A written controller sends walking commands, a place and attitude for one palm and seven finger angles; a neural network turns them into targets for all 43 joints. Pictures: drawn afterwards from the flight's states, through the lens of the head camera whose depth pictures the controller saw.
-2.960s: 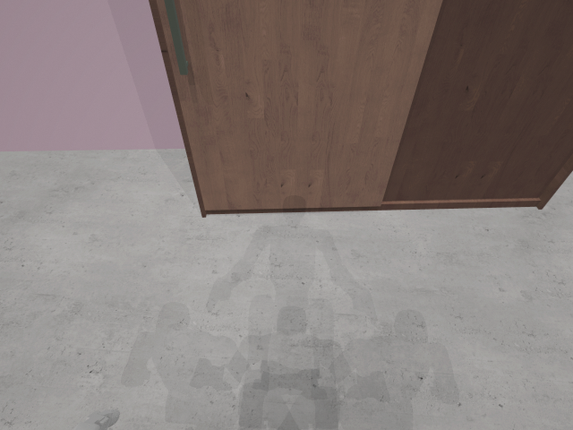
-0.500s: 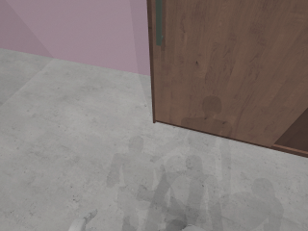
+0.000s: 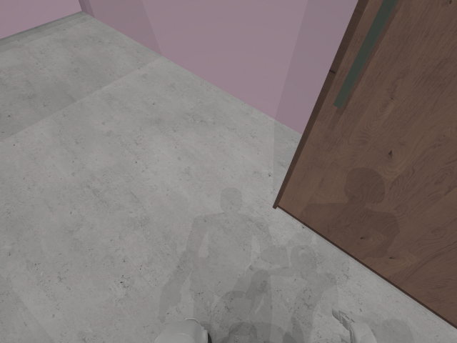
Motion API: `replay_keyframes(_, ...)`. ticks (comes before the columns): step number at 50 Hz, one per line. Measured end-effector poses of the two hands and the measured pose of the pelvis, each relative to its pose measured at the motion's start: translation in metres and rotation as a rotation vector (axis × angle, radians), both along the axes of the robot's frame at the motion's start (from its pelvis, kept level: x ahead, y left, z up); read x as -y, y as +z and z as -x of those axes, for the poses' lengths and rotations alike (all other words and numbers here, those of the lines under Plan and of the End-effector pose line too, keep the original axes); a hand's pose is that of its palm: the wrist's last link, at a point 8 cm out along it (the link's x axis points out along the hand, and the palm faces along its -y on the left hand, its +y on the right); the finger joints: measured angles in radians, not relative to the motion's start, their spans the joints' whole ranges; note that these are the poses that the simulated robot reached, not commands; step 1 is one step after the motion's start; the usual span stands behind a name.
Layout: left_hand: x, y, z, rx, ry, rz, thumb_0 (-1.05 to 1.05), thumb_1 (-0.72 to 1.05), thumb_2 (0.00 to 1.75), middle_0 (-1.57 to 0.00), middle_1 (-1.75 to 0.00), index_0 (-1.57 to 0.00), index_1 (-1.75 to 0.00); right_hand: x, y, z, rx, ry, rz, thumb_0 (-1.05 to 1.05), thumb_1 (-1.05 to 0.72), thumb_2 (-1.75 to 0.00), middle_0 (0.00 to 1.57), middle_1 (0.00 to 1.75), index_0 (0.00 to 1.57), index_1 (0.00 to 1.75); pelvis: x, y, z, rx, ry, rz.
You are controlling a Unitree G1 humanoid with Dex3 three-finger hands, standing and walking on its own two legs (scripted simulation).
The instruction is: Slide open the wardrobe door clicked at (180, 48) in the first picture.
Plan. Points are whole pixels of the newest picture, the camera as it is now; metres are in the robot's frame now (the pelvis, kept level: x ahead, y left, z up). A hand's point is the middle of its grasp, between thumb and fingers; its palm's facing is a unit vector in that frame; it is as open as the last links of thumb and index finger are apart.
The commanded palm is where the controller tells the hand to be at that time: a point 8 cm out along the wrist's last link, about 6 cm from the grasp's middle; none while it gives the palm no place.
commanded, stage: turn to face it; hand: left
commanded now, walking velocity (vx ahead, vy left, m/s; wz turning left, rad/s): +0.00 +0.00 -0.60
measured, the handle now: (369, 45) +0.74 -0.23 +0.15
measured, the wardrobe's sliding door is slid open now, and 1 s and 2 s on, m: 0.00 0.00 0.00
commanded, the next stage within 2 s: take the last steps up to it in 0.94 s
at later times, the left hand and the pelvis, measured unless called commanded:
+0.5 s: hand out of the picture +0.10 +0.16 -0.14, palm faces -0.21 -0.95 -0.24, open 7.3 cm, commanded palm none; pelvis +0.00 -0.03 +0.02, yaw -17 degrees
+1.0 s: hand (180, 332) +0.15 +0.10 -0.15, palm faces -0.40 -0.90 -0.19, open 7.3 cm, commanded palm none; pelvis +0.00 -0.03 +0.02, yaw -28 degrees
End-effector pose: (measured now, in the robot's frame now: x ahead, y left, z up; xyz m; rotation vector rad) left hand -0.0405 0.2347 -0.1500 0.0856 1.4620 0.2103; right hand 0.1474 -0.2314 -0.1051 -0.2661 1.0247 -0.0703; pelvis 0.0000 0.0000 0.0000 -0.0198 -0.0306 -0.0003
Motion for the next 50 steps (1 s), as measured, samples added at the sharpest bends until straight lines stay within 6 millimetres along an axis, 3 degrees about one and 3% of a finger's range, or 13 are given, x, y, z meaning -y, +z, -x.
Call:
replay_keyframes(7,-0.008,0.015,-0.060,0.099,-0.053,-0.003,0.00,0.91,0.89,-0.20,-0.30,-0.20,-0.30,-0.024,0.012,0.017,-0.013,-0.078,-0.039,0.01,-0.91,-0.90,0.20,0.30,0.20,0.30,-0.008,0.019,-0.015,0.026,-0.050,-0.001)
replay_keyframes(13,-0.006,0.024,-0.090,0.115,-0.119,-0.002,0.00,0.91,0.89,-0.20,-0.30,-0.20,-0.30,-0.007,0.013,0.043,-0.012,-0.212,-0.045,-0.02,-0.93,-0.90,0.20,0.30,0.20,0.30,-0.006,0.023,-0.017,0.018,-0.122,-0.005)
replay_keyframes(21,0.011,0.034,-0.121,0.113,-0.249,-0.025,0.00,0.91,0.89,-0.20,-0.30,-0.20,-0.30,0.029,-0.005,0.119,-0.128,-0.384,-0.047,0.00,-0.91,-0.90,0.20,0.30,0.20,0.30,0.011,0.021,-0.010,-0.002,-0.230,-0.024)
replay_keyframes(27,0.044,0.039,-0.152,0.176,-0.385,-0.069,0.00,0.91,0.89,-0.20,-0.30,-0.20,-0.30,0.057,-0.031,0.188,-0.222,-0.515,-0.083,0.01,-0.91,-0.90,0.20,0.30,0.20,0.30,0.037,0.009,0.000,-0.014,-0.315,-0.044)
replay_keyframes(31,0.066,0.049,-0.164,0.219,-0.433,-0.079,0.00,0.91,0.89,-0.20,-0.30,-0.20,-0.30,0.066,-0.030,0.218,-0.290,-0.562,-0.096,0.01,-0.91,-0.90,0.20,0.30,0.20,0.30,0.049,0.015,0.004,-0.018,-0.352,-0.045)
replay_keyframes(37,0.091,0.056,-0.181,0.236,-0.504,-0.047,0.00,0.91,0.89,-0.21,-0.30,-0.20,-0.30,0.069,-0.018,0.230,-0.271,-0.620,-0.099,0.01,-0.91,-0.90,0.19,0.30,0.20,0.30,0.059,0.025,0.005,-0.029,-0.404,-0.048)
replay_keyframes(42,0.103,0.051,-0.194,0.261,-0.532,-0.010,0.00,0.91,0.89,-0.21,-0.30,-0.20,-0.30,0.064,-0.014,0.226,-0.256,-0.638,-0.089,0.01,-0.91,-0.90,0.20,0.30,0.20,0.30,0.056,0.025,0.004,-0.030,-0.433,-0.038)
replay_keyframes(50,0.083,0.031,-0.203,0.229,-0.550,0.031,0.00,0.91,0.89,-0.21,-0.30,-0.20,-0.30,0.046,-0.004,0.194,-0.158,-0.648,-0.048,0.01,-0.91,-0.90,0.20,0.30,0.20,0.30,0.032,0.020,-0.003,-0.028,-0.488,-0.015)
